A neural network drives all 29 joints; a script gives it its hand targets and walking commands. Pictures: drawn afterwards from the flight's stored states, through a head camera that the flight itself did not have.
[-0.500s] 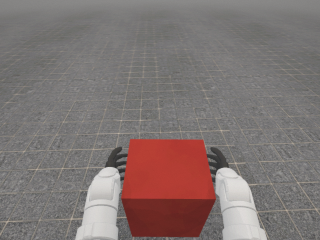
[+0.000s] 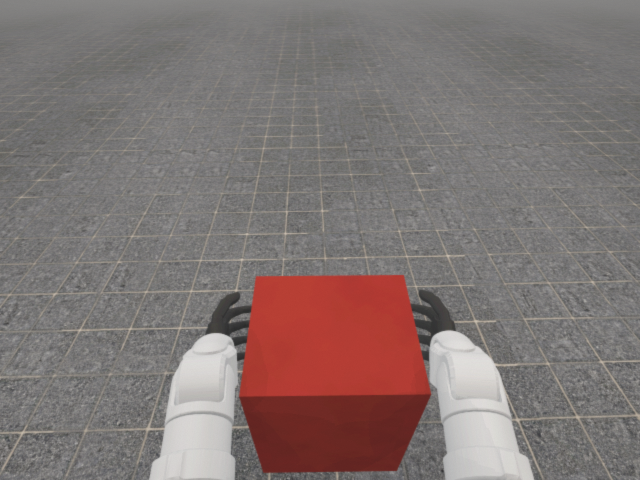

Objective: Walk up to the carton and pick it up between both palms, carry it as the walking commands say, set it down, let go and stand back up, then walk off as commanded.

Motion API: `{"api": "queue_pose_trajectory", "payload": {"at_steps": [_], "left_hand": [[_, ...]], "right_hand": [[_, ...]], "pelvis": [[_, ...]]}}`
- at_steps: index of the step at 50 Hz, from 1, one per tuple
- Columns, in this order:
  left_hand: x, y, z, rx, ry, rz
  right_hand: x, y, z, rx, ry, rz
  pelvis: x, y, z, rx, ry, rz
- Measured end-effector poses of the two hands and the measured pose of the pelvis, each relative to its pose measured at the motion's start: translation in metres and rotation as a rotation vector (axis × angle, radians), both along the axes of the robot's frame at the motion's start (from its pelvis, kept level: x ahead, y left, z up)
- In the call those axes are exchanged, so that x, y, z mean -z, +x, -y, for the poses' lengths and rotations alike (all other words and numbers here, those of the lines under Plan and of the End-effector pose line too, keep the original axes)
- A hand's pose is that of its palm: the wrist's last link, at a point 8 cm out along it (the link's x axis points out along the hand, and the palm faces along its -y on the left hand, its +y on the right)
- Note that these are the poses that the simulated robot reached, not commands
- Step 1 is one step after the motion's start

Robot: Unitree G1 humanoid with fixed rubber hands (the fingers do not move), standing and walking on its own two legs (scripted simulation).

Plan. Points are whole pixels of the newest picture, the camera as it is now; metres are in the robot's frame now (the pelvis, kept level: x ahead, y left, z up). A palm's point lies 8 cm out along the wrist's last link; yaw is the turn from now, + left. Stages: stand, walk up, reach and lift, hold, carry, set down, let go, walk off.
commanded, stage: reach and lift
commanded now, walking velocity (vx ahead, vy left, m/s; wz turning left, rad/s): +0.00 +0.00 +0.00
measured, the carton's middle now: (330, 378) +0.29 +0.00 -0.02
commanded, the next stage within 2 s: hold in 0.48 s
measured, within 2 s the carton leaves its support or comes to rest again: neither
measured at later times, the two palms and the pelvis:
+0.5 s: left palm (220, 349) +0.29 +0.15 +0.05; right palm (444, 348) +0.29 -0.14 +0.05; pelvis +0.00 +0.00 +0.00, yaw +0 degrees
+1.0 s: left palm (218, 356) +0.28 +0.15 +0.05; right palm (446, 355) +0.28 -0.14 +0.05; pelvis -0.01 +0.00 +0.00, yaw +0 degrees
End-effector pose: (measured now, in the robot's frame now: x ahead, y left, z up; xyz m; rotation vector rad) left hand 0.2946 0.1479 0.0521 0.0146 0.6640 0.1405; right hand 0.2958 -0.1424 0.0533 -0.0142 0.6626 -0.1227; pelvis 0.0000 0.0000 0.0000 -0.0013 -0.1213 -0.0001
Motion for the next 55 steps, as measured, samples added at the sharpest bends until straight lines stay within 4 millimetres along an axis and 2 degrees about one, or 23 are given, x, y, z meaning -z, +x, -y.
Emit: {"api": "queue_pose_trajectory", "payload": {"at_steps": [21, 40, 55], "left_hand": [[0.0, -0.001, 0.002, 0.017, 0.021, -0.005], [0.0, -0.014, 0.002, 0.025, 0.025, -0.004], [-0.001, -0.014, 0.001, 0.02, 0.014, 0.003]], "right_hand": [[0.001, -0.003, 0.002, -0.012, -0.017, -0.005], [0.001, -0.017, 0.002, -0.007, -0.018, -0.003], [-0.001, -0.016, 0.001, 0.0, -0.011, 0.004]], "pelvis": [[-0.001, 0.005, 0.001, -0.001, 0.001, -0.001], [0.0, -0.005, -0.001, -0.004, -0.001, 0.021], [0.001, -0.008, -0.003, -0.004, -0.001, 0.03]]}}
